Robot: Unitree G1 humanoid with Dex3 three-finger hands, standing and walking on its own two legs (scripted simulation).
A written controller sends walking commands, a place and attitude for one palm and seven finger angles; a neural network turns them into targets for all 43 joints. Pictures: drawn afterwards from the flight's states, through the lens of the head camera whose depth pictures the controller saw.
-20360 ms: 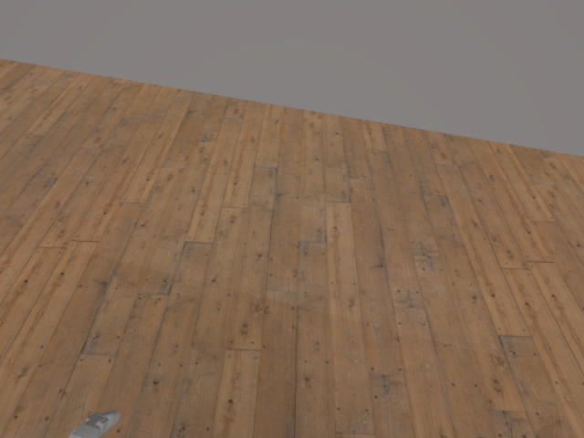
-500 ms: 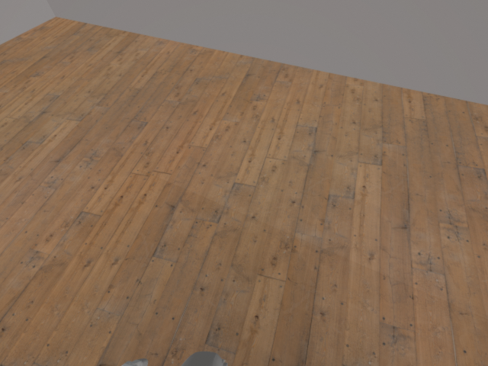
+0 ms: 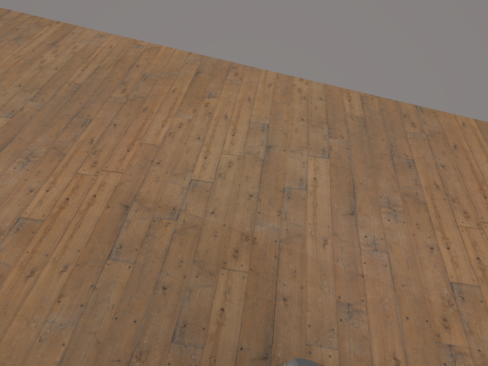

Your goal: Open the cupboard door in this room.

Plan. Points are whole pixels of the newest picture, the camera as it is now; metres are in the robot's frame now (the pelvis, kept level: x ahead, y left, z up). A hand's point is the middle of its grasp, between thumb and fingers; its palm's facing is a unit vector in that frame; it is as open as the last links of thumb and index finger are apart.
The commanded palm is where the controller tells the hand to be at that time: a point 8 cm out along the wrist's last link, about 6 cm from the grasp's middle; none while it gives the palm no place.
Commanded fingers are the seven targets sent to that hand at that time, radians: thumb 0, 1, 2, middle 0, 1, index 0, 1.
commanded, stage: turn or walk to find it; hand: left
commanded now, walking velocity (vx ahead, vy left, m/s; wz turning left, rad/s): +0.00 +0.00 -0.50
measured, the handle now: out of the picture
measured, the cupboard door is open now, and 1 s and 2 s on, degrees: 0 0 0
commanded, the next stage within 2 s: none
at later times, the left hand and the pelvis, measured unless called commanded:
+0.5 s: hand out of the picture +0.11 +0.12 -0.15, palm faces -0.20 -0.95 -0.25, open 7.4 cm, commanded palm none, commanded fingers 0.00 0.90 0.90 -0.20 -0.30 -0.20 -0.30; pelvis -0.01 -0.05 +0.01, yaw -14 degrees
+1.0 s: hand (161, 356) +0.15 +0.17 -0.17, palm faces -0.43 -0.87 -0.24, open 7.4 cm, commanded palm none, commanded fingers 0.00 0.90 0.90 -0.20 -0.30 -0.20 -0.30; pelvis +0.00 +0.00 +0.01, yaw -30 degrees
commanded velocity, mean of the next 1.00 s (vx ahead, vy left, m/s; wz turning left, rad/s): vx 0.00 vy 0.00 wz -0.50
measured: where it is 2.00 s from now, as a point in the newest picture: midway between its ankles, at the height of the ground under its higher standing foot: outside the picture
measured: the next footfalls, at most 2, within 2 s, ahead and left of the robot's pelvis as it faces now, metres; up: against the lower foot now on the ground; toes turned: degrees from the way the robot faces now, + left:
right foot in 0.12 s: +0.04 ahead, -0.13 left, +0.00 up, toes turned -11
left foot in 0.72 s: +0.06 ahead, +0.09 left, +0.00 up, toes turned -19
